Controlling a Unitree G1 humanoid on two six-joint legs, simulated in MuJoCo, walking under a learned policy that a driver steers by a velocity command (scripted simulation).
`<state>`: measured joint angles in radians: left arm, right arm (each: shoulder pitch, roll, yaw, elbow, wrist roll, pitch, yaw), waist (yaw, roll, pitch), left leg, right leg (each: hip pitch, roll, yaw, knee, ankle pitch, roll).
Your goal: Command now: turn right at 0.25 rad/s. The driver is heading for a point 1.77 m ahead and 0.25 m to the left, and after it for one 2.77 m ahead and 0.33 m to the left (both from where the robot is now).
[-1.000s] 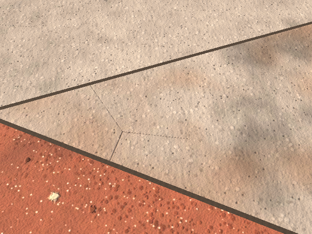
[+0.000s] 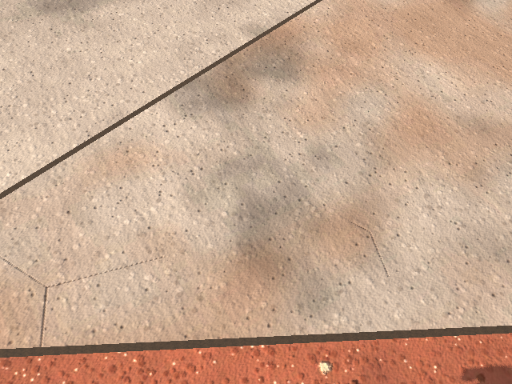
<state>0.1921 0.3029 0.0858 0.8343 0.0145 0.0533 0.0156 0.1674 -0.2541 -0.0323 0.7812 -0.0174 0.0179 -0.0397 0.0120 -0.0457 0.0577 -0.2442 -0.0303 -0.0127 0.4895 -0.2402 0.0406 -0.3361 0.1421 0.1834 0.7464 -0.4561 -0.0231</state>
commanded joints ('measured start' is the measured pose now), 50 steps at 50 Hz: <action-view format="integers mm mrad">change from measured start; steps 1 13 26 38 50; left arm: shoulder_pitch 65 48 11 132 31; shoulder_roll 101 49 43 104 -8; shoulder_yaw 24 -32 -63 -36 -40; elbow -19 72 197 264 156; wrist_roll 1 -3 -7 -1 15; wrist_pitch -3 -15 -55 -40 -112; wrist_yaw -3 14 21 18 -17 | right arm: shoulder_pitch -59 47 68 43 492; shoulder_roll -120 -142 -83 -53 -202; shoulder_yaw -21 -19 3 10 -54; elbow -68 46 195 233 319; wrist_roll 1 1 4 -19 -6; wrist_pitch -13 -10 -12 -7 -76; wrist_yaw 7 17 18 29 37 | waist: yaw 35 -1 -27 24 -155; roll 140 162 22 -88 360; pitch -27 -79 -3 84 -6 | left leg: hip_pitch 14 71 113 -133 400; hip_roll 296 203 106 -9 415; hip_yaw -287 -183 -81 46 -645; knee -242 -112 -175 95 -405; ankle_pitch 228 386 136 -253 -559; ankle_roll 172 73 -11 7 151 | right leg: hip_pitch -54 295 182 152 -385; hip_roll -40 -131 -221 -310 -55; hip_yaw -7 -107 -7 187 -188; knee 267 -495 -476 -599 216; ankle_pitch -28 345 326 -371 -108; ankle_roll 16 10 -36 -167 -84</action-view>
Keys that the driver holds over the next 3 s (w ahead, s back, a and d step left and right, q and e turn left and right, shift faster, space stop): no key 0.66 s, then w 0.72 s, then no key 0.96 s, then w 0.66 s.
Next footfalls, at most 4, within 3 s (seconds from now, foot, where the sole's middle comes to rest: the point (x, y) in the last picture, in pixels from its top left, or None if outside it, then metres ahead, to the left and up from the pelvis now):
0.28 right None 0.00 -0.12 -0.78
1.44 right None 0.45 -0.04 -0.78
1.88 left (196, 371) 0.49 0.14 -0.78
2.94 left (196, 263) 0.80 0.17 -0.78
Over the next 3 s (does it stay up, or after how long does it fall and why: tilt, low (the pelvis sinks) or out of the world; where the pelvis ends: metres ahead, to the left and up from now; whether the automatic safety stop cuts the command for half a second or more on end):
stays up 0.67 0.11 -0.03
